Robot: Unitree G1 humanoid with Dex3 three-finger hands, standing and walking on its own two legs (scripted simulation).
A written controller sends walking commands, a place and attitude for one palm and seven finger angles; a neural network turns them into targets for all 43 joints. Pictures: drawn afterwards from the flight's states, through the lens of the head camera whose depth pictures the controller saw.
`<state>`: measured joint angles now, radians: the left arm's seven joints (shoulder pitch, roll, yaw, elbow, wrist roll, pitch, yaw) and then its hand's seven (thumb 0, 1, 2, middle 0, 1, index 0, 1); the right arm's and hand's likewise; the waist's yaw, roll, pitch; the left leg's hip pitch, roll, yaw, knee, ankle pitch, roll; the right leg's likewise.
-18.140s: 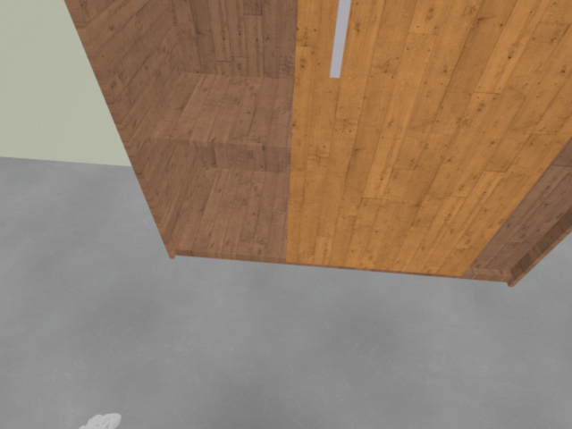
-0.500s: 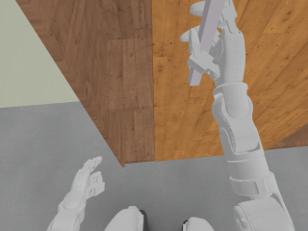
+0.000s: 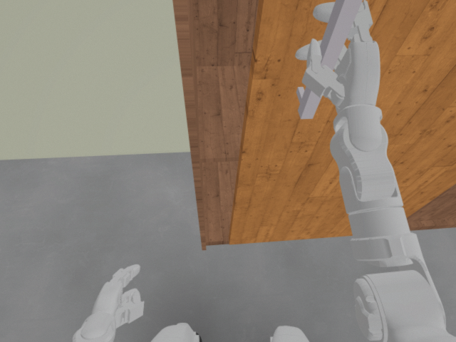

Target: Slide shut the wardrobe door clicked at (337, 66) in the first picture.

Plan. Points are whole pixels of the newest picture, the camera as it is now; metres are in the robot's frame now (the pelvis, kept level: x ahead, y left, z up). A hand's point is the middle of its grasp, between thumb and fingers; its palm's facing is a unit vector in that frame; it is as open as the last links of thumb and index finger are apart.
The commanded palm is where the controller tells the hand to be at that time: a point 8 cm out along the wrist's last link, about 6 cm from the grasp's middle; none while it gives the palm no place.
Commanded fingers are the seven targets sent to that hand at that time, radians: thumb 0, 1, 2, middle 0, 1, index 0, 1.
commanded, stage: step sideways, sliding the door along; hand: right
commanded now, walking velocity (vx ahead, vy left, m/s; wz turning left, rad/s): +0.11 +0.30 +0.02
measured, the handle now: (336, 10) +0.47 -0.14 +0.29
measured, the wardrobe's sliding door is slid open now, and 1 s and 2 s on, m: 0.10 0.00 0.00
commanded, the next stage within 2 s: stop walking and hold the door there in 0.64 s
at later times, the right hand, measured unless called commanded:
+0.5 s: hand (236, 70) +0.42 -0.01 +0.23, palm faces +0.20 +0.98 -0.09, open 6.4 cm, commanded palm +0.40 +0.01 +0.24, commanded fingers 0.00 -0.90 -0.90 0.45 1.40 0.45 1.40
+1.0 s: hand (236, 67) +0.43 -0.01 +0.23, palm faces +0.46 +0.88 -0.15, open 6.5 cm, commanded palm +0.39 -0.04 +0.23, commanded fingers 0.00 -0.90 -0.90 0.45 1.40 0.45 1.40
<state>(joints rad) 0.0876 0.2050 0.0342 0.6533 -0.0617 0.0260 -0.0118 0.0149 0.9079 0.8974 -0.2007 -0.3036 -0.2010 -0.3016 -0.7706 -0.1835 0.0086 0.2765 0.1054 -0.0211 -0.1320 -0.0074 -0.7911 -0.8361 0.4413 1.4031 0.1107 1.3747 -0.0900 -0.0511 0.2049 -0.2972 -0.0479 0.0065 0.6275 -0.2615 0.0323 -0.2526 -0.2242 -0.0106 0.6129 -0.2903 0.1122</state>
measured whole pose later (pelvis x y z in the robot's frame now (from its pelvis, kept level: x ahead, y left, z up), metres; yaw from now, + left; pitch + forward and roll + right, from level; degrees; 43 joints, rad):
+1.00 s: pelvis +0.04 +0.25 +0.01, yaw -1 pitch +0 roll +0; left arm 0.07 0.29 0.04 0.66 -0.07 -0.01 0.06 0.01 0.91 0.90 -0.20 -0.30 -0.20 -0.30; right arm -0.54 -0.41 -0.32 0.25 0.09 0.02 -0.14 -0.06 -0.66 -0.84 0.46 1.40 0.23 1.34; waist -0.03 -0.03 0.09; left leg -0.32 -0.04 0.01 0.53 -0.22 0.03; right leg -0.23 -0.05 -0.13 0.54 -0.27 0.00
